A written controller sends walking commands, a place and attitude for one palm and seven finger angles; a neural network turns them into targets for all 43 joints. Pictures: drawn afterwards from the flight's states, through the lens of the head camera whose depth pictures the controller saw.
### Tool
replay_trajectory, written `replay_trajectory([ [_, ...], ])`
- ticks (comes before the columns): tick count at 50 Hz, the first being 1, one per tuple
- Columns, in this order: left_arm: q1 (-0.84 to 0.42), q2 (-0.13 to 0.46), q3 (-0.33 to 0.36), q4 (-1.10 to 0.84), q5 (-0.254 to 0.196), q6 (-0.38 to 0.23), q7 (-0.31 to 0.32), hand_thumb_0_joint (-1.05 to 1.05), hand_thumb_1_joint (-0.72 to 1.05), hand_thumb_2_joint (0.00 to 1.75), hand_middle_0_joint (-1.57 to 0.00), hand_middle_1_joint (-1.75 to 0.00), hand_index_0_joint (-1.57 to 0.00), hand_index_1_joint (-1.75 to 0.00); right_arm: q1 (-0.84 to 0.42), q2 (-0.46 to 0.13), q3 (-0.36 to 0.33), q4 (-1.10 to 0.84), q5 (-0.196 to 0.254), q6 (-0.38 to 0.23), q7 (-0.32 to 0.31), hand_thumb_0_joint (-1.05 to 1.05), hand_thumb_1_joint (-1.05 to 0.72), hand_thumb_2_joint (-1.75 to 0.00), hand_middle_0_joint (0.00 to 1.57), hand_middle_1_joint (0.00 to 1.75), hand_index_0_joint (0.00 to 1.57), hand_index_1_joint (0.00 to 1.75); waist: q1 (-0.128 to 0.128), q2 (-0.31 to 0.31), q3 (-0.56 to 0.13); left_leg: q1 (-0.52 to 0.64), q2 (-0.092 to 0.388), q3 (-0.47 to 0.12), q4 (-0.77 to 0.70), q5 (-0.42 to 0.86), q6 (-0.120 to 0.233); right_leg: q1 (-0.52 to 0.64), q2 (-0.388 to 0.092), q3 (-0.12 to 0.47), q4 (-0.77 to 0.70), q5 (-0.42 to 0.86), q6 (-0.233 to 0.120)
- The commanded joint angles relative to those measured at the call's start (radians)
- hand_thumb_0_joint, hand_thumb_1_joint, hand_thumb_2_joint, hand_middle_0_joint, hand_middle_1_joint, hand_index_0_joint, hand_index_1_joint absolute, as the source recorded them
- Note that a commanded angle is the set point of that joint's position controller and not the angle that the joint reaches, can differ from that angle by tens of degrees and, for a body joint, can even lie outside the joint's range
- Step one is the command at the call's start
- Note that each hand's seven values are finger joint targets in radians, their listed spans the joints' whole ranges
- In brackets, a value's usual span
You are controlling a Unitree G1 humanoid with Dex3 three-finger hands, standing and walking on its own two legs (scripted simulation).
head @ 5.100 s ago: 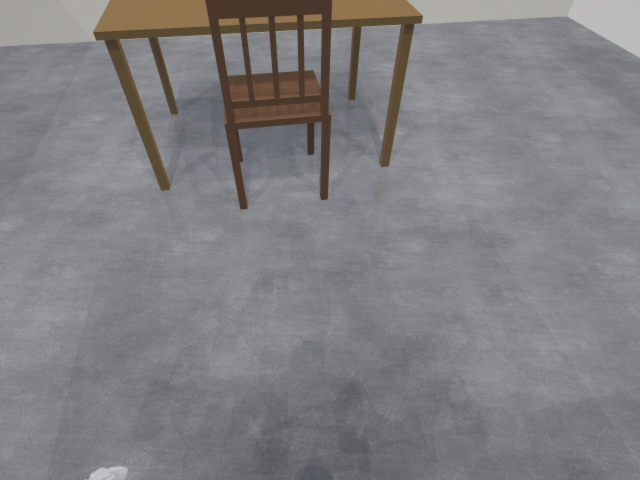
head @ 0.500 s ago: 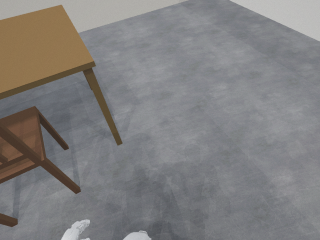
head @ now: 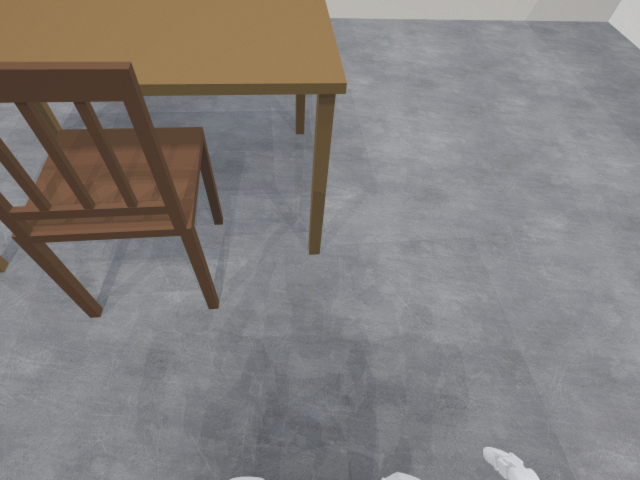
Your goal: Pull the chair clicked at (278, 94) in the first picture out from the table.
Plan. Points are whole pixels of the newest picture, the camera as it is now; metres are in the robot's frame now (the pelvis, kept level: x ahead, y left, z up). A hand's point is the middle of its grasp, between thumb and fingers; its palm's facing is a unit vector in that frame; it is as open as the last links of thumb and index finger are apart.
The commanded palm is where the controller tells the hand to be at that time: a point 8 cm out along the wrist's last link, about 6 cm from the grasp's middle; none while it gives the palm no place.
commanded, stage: turn to face it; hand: left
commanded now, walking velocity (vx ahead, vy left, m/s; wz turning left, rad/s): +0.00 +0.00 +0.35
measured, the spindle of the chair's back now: (60, 160) +0.63 +0.58 -0.09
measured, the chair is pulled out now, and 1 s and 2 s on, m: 0.00 0.00 0.00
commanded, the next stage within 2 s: take the last steps up to it in 0.32 s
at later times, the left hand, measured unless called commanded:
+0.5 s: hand out of the picture +0.04 +0.16 -0.14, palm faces +0.19 -0.95 -0.26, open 7.4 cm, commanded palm none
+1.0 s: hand out of the picture -0.01 +0.24 -0.16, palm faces +0.30 -0.94 -0.17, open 7.4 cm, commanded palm none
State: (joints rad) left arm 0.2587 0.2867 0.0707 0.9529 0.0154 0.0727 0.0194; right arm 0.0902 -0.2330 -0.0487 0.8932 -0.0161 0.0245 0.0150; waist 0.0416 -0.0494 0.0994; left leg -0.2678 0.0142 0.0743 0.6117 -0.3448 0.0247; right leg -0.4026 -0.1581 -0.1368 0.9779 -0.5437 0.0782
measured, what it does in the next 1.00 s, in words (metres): steps on the spot: right foot, then left foot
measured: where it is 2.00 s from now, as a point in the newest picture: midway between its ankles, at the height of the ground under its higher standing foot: (281, 445)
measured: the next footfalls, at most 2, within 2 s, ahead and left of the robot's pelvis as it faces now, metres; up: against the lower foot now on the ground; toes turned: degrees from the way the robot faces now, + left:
right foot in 0.32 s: +0.05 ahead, -0.13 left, +0.00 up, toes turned +2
left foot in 0.80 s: +0.03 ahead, +0.15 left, +0.00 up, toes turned +21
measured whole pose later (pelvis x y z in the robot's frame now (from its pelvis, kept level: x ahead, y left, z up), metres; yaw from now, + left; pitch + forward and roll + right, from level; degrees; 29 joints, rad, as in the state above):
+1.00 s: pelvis +0.06 +0.07 +0.02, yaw +14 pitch -1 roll +0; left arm 0.32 0.20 0.05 1.10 0.03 0.01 -0.01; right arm 0.30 -0.16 -0.03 1.05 -0.02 -0.06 -0.02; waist 0.02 -0.03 0.04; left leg -0.06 0.00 0.13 0.37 -0.29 0.05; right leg -0.49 -0.12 -0.09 1.04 -0.33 0.03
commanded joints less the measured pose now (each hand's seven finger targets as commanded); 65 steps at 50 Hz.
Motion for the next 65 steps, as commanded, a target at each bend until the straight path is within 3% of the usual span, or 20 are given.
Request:
replay_trajectory([
  [1, -0.045, 0.059, 0.014, -0.097, -0.001, -0.039, -0.008, 0.0, 0.9, 0.9, -0.2, -0.3, -0.2, -0.3, 0.038, -0.198, -0.045, -0.041, -0.004, -0.012, -0.025, 0.0, -0.9, -0.9, 0.2, 0.3, 0.2, 0.3, -0.05, 0.198, -0.13, 0.155, 0.241, -0.213, -0.232, 0.65, 0.133, -0.139, 0.025, 0.095, 0.15, 0.094, 0.017],
  [10, -0.065, 0.025, -0.002, -0.103, -0.005, -0.043, -0.001, 0.0, 0.9, 0.9, -0.2, -0.3, -0.2, -0.3, 0.083, -0.178, -0.046, -0.018, -0.009, -0.005, -0.023, 0.0, -0.9, -0.9, 0.2, 0.3, 0.2, 0.3, -0.068, 0.199, -0.127, 0.135, 0.22, -0.288, -0.239, 0.572, 0.151, 0.011, 0.096, 0.082, -0.173, 0.096, 0.005],
  [14, 0.031, 0.024, -0.001, -0.074, -0.008, -0.065, 0.007, 0.0, 0.9, 0.9, -0.2, -0.3, -0.2, -0.3, 0.054, -0.162, -0.046, -0.015, -0.001, -0.003, -0.022, 0.0, -0.9, -0.9, 0.2, 0.3, 0.2, 0.3, -0.016, 0.187, -0.159, 0.063, 0.17, -0.284, -0.142, 0.522, 0.094, 0.218, 0.115, 0.066, -0.493, 0.312, -0.01],
  [15, 0.053, 0.063, 0.003, -0.065, -0.003, -0.077, 0.01, 0.0, 0.9, 0.9, -0.2, -0.3, -0.2, -0.3, 0.07, -0.131, -0.042, -0.01, 0.007, -0.006, -0.018, 0.0, -0.9, -0.9, 0.2, 0.3, 0.2, 0.3, -0.009, 0.106, -0.172, -0.013, 0.119, -0.253, -0.068, 0.398, 0.043, 0.33, 0.054, 0.128, -0.61, 0.423, -0.024],
  [16, 0.069, 0.143, 0.017, -0.058, 0.013, -0.089, 0.02, 0.0, 0.9, 0.9, -0.2, -0.3, -0.2, -0.3, 0.096, -0.06, -0.029, -0.021, 0.014, -0.009, -0.013, 0.0, -0.9, -0.9, 0.2, 0.3, 0.2, 0.3, -0.011, -0.155, -0.182, -0.189, -0.01, -0.109, 0.115, 0.074, -0.032, 0.443, -0.18, 0.358, -0.649, 0.612, -0.103],
  [17, 0.072, 0.176, 0.017, -0.071, 0.008, -0.087, 0.016, 0.0, 0.9, 0.9, -0.2, -0.3, -0.2, -0.3, 0.075, -0.073, -0.033, -0.037, 0.01, 0.006, -0.018, 0.0, -0.9, -0.9, 0.2, 0.3, 0.2, 0.3, 0.005, -0.212, -0.165, -0.201, -0.045, -0.122, 0.286, -0.249, -0.048, 0.326, -0.314, 0.428, -0.675, 0.69, -0.213],
  [22, -0.059, 0.071, 0.002, -0.088, 0.007, -0.087, 0.017, 0.0, 0.9, 0.9, -0.2, -0.3, -0.2, -0.3, 0.126, -0.062, -0.038, 0.049, -0.003, 0.031, -0.003, 0.0, -0.9, -0.9, 0.2, 0.3, 0.2, 0.3, -0.051, -0.09, -0.064, -0.223, 0.007, -0.119, 0.56, -0.04, -0.065, 0.192, -0.147, 0.205, -0.698, 0.458, -0.187],
  [32, 0.152, 0.088, 0.013, 0.042, 0.02, -0.116, 0.002, 0.0, 0.9, 0.9, -0.2, -0.3, -0.2, -0.3, 0.012, -0.023, -0.016, 0.028, -0.007, -0.008, 0.022, 0.0, -0.9, -0.9, 0.2, 0.3, 0.2, 0.3, 0.042, -0.119, -0.049, -0.243, 0.049, -0.013, 0.182, -0.062, -0.06, 0.354, -0.202, 0.222, -0.777, 0.216, -0.209],
  [37, 0.092, 0.091, 0.014, 0.071, 0.012, -0.105, -0.004, 0.0, 0.9, 0.9, -0.2, -0.3, -0.2, -0.3, 0.164, -0.01, -0.004, 0.079, -0.003, -0.034, 0.015, 0.0, -0.9, -0.9, 0.2, 0.3, 0.2, 0.3, -0.043, -0.098, -0.061, 0.107, 0.005, 0.091, -0.137, 0.06, -0.04, 0.158, -0.126, 0.089, -0.683, 0.144, -0.151],
  [38, 0.087, 0.062, 0.006, 0.072, 0.007, -0.1, -0.007, 0.0, 0.9, 0.9, -0.2, -0.3, -0.2, -0.3, 0.231, -0.044, -0.009, 0.105, -0.002, -0.042, 0.006, 0.0, -0.9, -0.9, 0.2, 0.3, 0.2, 0.3, -0.072, -0.008, -0.076, 0.253, 0.015, 0.074, -0.204, 0.056, -0.037, 0.064, -0.086, 0.051, -0.603, 0.116, -0.121],
  [40, 0.037, -0.046, -0.022, 0.021, 0.006, -0.095, -0.019, 0.0, 0.9, 0.9, -0.2, -0.3, -0.2, -0.3, 0.422, -0.205, -0.045, 0.145, -0.011, -0.047, -0.013, 0.0, -0.9, -0.9, 0.2, 0.3, 0.2, 0.3, -0.152, 0.371, -0.076, 0.382, 0.359, -0.4, -0.413, -0.16, 0.106, -0.229, 0.09, -0.07, -0.134, -0.051, -0.048],
  [41, -0.029, -0.037, -0.021, -0.006, 0.014, -0.095, -0.015, 0.0, 0.9, 0.9, -0.2, -0.3, -0.2, -0.3, 0.434, -0.203, -0.043, 0.159, -0.014, -0.047, -0.023, 0.0, -0.9, -0.9, 0.2, 0.3, 0.2, 0.3, -0.164, 0.315, -0.024, 0.327, 0.405, -0.467, -0.453, -0.199, 0.158, -0.296, 0.073, 0.02, 0.006, -0.065, -0.067],
  [43, -0.063, -0.024, -0.014, 0.017, 0.011, -0.097, -0.024, 0.0, 0.9, 0.9, -0.2, -0.3, -0.2, -0.3, 0.334, -0.118, -0.017, 0.145, -0.009, -0.057, -0.034, 0.0, -0.9, -0.9, 0.2, 0.3, 0.2, 0.3, -0.119, 0.237, 0.054, 0.221, 0.356, -0.38, -0.454, -0.079, 0.166, -0.315, 0.019, 0.094, 0.136, 0.079, -0.079],
  [47, 0.039, -0.054, -0.02, 0.078, 0.012, -0.088, -0.035, 0.0, 0.9, 0.9, -0.2, -0.3, -0.2, -0.3, 0.279, -0.058, -0.003, 0.144, -0.001, -0.09, -0.04, 0.0, -0.9, -0.9, 0.2, 0.3, 0.2, 0.3, -0.047, 0.149, 0.005, 0.205, 0.251, -0.151, -0.433, 0.291, 0.14, -0.205, 0.017, 0.073, 0.096, 0.241, -0.05],
  [58, -0.172, -0.074, -0.02, -0.007, 0.004, -0.093, -0.035, 0.0, 0.9, 0.9, -0.2, -0.3, -0.2, -0.3, 0.382, -0.05, -0.008, 0.227, -0.01, -0.093, -0.047, 0.0, -0.9, -0.9, 0.2, 0.3, 0.2, 0.3, -0.075, 0.153, 0.065, 0.25, 0.259, -0.078, -0.363, 0.546, 0.134, -0.129, 0.065, 0.026, -0.278, 0.316, -0.081],
  [61, -0.045, -0.054, -0.009, 0.026, 0.007, -0.106, -0.032, 0.0, 0.9, 0.9, -0.2, -0.3, -0.2, -0.3, 0.379, -0.052, -0.006, 0.241, -0.006, -0.088, -0.049, 0.0, -0.9, -0.9, 0.2, 0.3, 0.2, 0.3, -0.011, 0.12, 0.009, 0.202, 0.225, -0.041, -0.182, 0.727, 0.106, 0.113, 0.136, -0.022, -0.388, 0.344, -0.116],
  [62, 0.079, -0.025, 0.001, 0.065, 0.01, -0.117, -0.029, 0.0, 0.9, 0.9, -0.2, -0.3, -0.2, -0.3, 0.365, -0.052, -0.005, 0.239, 0.001, -0.091, -0.048, 0.0, -0.9, -0.9, 0.2, 0.3, 0.2, 0.3, 0.046, 0.097, -0.053, 0.136, 0.184, -0.008, -0.023, 0.713, 0.074, 0.293, 0.134, -0.007, -0.445, 0.406, -0.128],
  [63, 0.221, 0.056, 0.022, 0.101, 0.017, -0.133, -0.018, 0.0, 0.9, 0.9, -0.2, -0.3, -0.2, -0.3, 0.381, -0.02, -0.002, 0.227, 0.012, -0.096, -0.04, 0.0, -0.9, -0.9, 0.2, 0.3, 0.2, 0.3, 0.093, -0.039, -0.182, -0.043, 0.107, 0.037, 0.246, 0.495, 0.032, 0.544, -0.046, 0.204, -0.467, 0.528, -0.198],
  [64, 0.311, 0.144, 0.04, 0.121, 0.005, -0.135, -0.013, 0.0, 0.9, 0.9, -0.2, -0.3, -0.2, -0.3, 0.411, 0.015, 0.001, 0.198, 0.02, -0.101, -0.04, 0.0, -0.9, -0.9, 0.2, 0.3, 0.2, 0.3, 0.081, -0.191, -0.292, -0.22, -0.027, 0.053, 0.566, -0.2, -0.005, 0.669, -0.307, 0.567, -0.593, 0.747, -0.33],
  [65, 0.248, 0.136, 0.038, 0.104, -0.01, -0.131, -0.007, 0.0, 0.9, 0.9, -0.2, -0.3, -0.2, -0.3, 0.368, -0.009, -0.003, 0.19, 0.024, -0.087, -0.042, 0.0, -0.9, -0.9, 0.2, 0.3, 0.2, 0.3, 0.074, -0.13, -0.27, -0.227, 0.011, -0.066, 0.692, -0.234, 0.013, 0.553, -0.32, 0.581, -0.666, 0.608, -0.366],
])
